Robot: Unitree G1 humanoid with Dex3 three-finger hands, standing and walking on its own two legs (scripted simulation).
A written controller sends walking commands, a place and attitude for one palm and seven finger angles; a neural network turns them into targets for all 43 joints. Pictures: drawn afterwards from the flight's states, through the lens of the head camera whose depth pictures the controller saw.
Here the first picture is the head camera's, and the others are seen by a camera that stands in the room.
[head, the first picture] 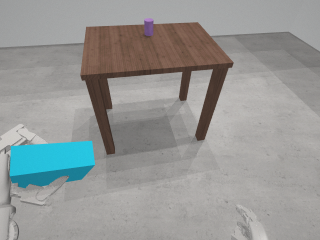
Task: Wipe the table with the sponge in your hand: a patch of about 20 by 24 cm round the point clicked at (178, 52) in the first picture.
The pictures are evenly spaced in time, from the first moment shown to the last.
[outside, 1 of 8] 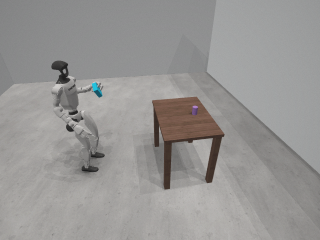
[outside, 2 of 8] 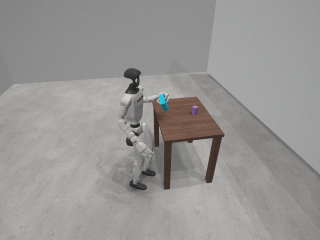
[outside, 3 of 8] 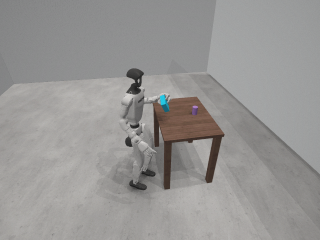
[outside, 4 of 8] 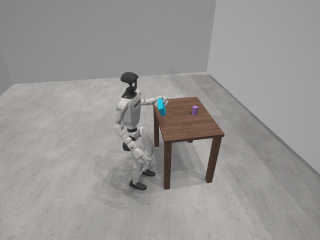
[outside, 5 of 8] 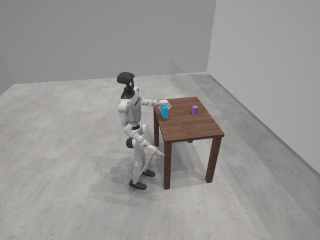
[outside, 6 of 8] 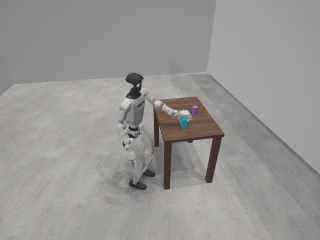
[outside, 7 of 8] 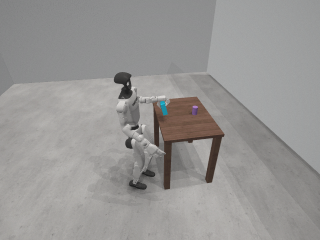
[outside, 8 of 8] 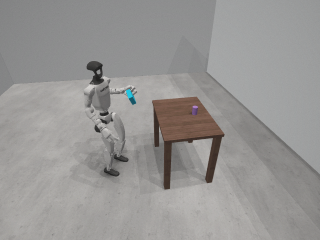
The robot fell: no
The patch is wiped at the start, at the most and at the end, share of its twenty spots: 0.00 0.95 0.95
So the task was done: yes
